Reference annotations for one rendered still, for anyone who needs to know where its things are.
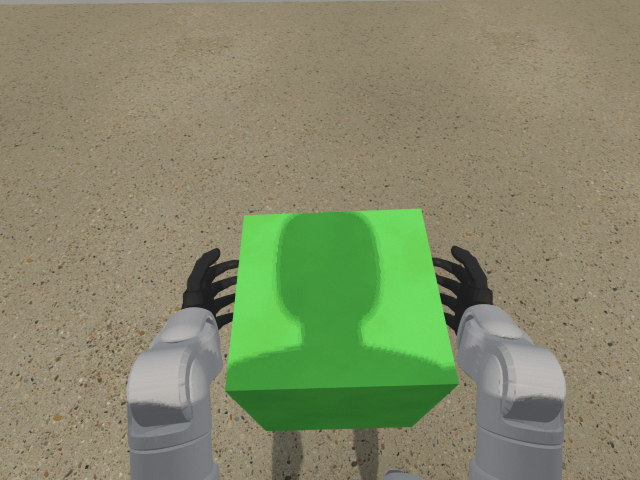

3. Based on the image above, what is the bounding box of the left robot forearm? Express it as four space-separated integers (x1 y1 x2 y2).
126 307 223 480

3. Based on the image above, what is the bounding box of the right robot shin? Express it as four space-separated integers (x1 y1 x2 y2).
384 469 404 477

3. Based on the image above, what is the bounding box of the robot left hand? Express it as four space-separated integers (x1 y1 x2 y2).
181 248 239 330

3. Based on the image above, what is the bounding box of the carton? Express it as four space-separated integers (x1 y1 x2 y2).
225 209 459 431

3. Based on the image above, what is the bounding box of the right robot forearm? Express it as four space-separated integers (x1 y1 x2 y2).
456 304 566 480

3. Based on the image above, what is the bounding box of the robot right hand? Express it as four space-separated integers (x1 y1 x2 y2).
432 246 493 336

